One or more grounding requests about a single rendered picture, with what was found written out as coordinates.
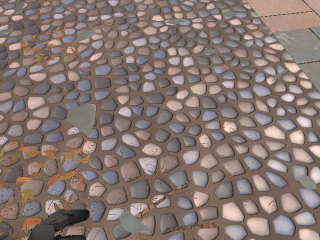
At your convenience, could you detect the robot left hand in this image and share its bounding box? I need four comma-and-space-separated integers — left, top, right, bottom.
28, 208, 90, 240

